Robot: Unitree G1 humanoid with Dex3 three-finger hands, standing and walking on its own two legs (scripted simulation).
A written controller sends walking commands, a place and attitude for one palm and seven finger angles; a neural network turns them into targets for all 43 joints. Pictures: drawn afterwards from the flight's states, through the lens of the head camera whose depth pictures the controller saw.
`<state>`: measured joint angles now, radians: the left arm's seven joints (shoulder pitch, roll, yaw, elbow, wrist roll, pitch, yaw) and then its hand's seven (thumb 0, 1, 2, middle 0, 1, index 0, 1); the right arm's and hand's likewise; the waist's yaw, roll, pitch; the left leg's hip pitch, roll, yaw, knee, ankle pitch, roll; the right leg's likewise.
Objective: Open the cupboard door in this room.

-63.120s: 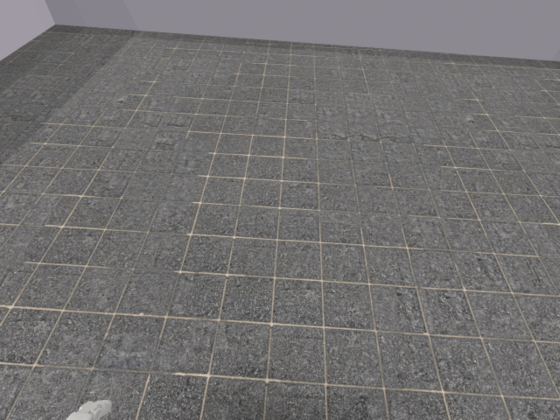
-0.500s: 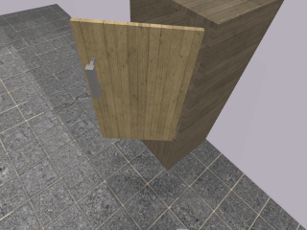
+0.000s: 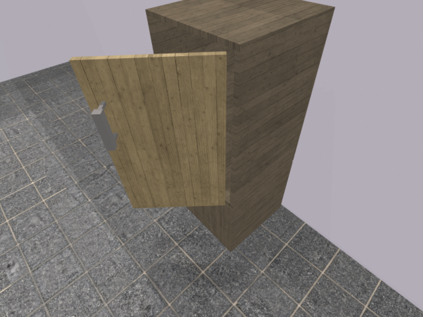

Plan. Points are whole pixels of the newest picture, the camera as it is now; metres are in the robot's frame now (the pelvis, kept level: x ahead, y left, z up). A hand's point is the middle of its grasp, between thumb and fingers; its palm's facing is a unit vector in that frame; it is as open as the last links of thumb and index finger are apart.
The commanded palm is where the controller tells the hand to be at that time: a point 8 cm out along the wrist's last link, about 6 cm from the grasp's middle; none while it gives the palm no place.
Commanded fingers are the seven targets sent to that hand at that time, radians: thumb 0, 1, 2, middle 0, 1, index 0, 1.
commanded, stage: come to a stop and stand still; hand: left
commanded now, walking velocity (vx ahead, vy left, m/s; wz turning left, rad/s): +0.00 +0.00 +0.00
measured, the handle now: (107, 126) +0.57 +0.29 +0.07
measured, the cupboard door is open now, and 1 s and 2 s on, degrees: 50 50 50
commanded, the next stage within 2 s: look again from close up in 0.24 s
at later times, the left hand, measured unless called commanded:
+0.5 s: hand out of the picture +0.00 +0.17 -0.17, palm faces +0.04 -0.98 -0.17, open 7.4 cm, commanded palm none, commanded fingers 0.00 0.90 0.90 -0.20 -0.30 -0.20 -0.30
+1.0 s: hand out of the picture +0.02 +0.19 -0.17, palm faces +0.03 -0.98 -0.19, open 7.4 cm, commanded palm none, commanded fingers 0.00 0.90 0.90 -0.20 -0.30 -0.20 -0.30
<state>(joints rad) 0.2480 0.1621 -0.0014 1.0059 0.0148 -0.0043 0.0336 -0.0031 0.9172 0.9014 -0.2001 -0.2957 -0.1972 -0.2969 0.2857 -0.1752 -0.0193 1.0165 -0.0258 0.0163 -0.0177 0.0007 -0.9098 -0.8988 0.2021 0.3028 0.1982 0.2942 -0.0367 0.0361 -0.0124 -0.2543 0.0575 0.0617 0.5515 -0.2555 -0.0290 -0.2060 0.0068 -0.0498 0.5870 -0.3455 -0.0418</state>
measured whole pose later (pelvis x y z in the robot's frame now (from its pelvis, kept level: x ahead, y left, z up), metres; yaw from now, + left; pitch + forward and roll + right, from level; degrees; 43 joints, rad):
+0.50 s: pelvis +0.01 +0.00 +0.01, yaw +0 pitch -1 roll +0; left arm 0.33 0.15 -0.01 1.11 0.01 -0.02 0.03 0.00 0.91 0.90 -0.20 -0.30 -0.20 -0.30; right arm 0.30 -0.13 0.01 1.13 -0.01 -0.01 -0.03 0.00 -0.90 -0.90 0.20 0.30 0.20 0.29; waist 0.00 -0.01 0.01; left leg -0.21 0.06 0.06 0.45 -0.22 -0.03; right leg -0.15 0.01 -0.06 0.46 -0.30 -0.04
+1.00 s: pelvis +0.02 +0.02 +0.01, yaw +0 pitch -1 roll +1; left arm 0.30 0.15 0.00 1.11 0.02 -0.02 0.03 0.00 0.91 0.90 -0.20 -0.30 -0.20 -0.30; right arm 0.28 -0.14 0.01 1.14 -0.02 -0.02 -0.03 0.00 -0.91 -0.90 0.20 0.30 0.20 0.29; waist 0.00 -0.01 0.02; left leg -0.19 0.03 0.08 0.44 -0.23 -0.01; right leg -0.14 -0.02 -0.04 0.45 -0.30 -0.01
